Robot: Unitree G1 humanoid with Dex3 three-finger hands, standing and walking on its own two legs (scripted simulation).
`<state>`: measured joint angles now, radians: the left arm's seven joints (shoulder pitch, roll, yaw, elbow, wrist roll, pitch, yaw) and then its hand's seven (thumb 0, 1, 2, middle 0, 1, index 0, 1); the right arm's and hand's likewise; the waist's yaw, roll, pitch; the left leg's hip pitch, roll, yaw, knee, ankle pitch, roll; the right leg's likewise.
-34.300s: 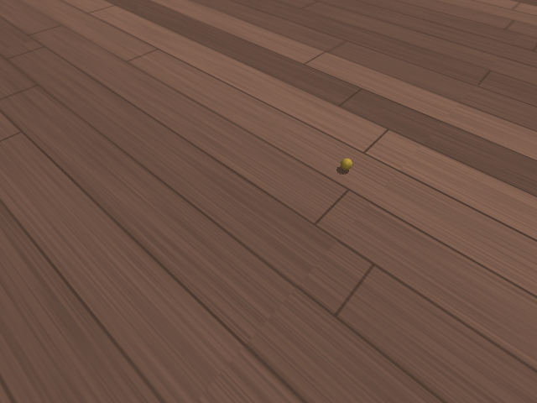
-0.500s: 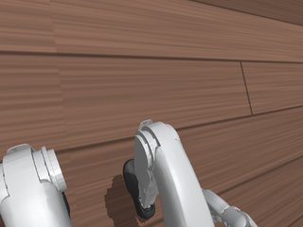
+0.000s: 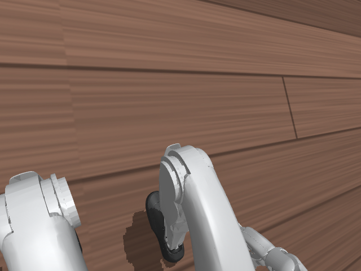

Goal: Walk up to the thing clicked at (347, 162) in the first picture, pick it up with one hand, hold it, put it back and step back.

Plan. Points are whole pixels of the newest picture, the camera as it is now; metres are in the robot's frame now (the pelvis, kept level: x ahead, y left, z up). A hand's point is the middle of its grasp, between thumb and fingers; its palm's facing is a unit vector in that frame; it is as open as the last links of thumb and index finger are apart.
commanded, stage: close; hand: left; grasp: from above
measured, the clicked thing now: out of the picture +0.39 +0.36 -0.26
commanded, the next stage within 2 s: settle in 1.08 s
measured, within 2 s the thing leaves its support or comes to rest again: leaves its support in 1.48 s
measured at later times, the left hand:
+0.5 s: hand out of the picture +0.37 +0.35 -0.25, palm faces -0.43 -0.20 -0.88, open 10.8 cm
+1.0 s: hand out of the picture +0.38 +0.34 -0.25, palm faces -0.42 -0.20 -0.88, open 8.0 cm
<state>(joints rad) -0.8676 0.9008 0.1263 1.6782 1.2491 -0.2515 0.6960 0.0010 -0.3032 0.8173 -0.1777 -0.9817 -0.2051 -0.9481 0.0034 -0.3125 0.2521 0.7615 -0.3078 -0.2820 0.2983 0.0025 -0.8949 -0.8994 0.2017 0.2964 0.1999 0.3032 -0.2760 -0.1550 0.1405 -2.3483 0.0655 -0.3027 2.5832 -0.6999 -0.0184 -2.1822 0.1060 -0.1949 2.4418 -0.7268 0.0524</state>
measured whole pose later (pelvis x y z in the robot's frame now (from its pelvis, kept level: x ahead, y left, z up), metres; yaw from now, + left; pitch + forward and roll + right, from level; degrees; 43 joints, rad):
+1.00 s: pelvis +0.00 +0.00 +0.00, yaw +0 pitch +25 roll -13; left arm -0.89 0.91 0.15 1.70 1.23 -0.24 0.67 -0.03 0.30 0.36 -0.64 -0.60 -0.77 -0.54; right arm 0.01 -0.32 0.26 0.74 -0.30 -0.28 0.29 0.00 -0.89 -0.90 0.20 0.30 0.20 0.30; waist -0.29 -0.15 0.15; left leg -2.35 0.07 -0.30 2.58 -0.69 -0.02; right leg -2.19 0.11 -0.19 2.44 -0.72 0.05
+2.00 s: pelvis -0.01 -0.01 +0.03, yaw +5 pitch +30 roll -9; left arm -0.82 0.72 0.08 1.36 1.16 -0.19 0.37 -0.12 0.34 0.27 -0.70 -0.41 -1.11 -0.46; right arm 0.08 -0.29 0.09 0.74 -0.15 -0.12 0.22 0.00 -0.91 -0.90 0.20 0.30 0.20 0.30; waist -0.17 -0.02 -0.02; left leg -2.33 0.06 -0.19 2.44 -0.64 -0.02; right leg -2.20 0.07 -0.12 2.37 -0.70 0.03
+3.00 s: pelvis -0.01 +0.00 +0.21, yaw +12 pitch +29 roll -6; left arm -0.42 0.55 -0.05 0.68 1.00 -0.03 0.09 0.00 0.25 0.45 -0.65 -0.60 -0.89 -0.63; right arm 0.12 -0.25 -0.03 0.67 0.01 0.03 0.02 0.01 -0.92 -0.90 0.20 0.30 0.20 0.30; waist -0.06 0.04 -0.17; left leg -1.77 0.05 -0.08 1.84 -0.58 0.01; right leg -1.66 0.02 -0.05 1.80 -0.65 0.03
